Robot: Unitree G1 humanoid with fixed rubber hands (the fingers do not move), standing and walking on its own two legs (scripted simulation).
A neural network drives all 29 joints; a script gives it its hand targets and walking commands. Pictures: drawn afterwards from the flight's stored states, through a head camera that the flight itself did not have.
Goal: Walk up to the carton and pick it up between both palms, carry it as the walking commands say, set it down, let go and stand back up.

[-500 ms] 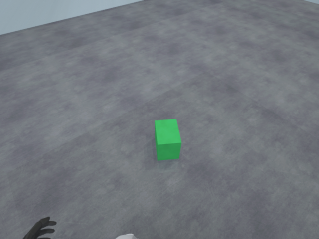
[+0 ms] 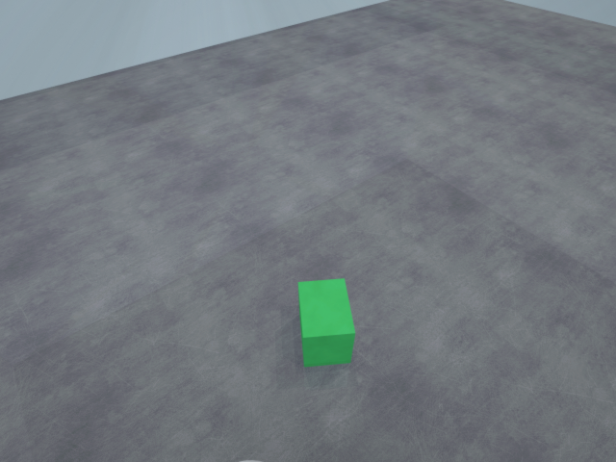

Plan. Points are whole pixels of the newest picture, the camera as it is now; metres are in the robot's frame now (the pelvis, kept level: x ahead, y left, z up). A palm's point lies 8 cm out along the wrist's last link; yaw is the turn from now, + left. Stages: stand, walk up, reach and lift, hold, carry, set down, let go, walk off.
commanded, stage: walk up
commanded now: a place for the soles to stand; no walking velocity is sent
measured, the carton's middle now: (324, 322) +0.71 -0.02 -0.64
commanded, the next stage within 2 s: none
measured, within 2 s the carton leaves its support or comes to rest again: neither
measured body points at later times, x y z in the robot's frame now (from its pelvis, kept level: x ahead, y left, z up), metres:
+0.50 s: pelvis +0.11 +0.02 -0.01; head +0.13 +0.02 +0.44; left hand +0.20 +0.35 -0.12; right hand +0.20 -0.31 -0.12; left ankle +0.15 +0.14 -0.70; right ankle +0.15 -0.09 -0.70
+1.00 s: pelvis +0.13 +0.02 +0.02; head +0.14 +0.02 +0.47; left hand +0.27 +0.32 -0.10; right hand +0.24 -0.30 -0.10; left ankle +0.15 +0.14 -0.70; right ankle +0.15 -0.09 -0.70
